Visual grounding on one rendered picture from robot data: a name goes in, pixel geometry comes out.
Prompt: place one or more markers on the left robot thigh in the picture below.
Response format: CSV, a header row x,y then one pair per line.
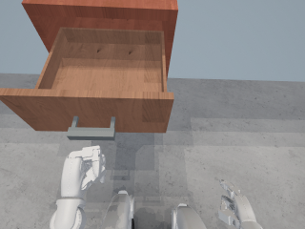
x,y
119,212

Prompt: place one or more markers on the cabinet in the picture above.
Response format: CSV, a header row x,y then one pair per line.
x,y
48,16

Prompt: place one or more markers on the robot left hand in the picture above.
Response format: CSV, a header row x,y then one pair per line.
x,y
88,162

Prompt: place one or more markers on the right robot thigh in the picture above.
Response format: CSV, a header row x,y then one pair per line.
x,y
185,217

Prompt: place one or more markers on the handle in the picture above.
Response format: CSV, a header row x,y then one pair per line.
x,y
91,133

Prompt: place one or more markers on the left robot forearm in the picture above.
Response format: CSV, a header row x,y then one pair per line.
x,y
70,214

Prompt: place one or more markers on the robot right hand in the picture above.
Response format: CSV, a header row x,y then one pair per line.
x,y
234,212

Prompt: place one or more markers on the drawer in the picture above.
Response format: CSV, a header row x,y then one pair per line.
x,y
97,74

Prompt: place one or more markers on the robot thigh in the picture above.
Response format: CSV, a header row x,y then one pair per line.
x,y
119,212
185,217

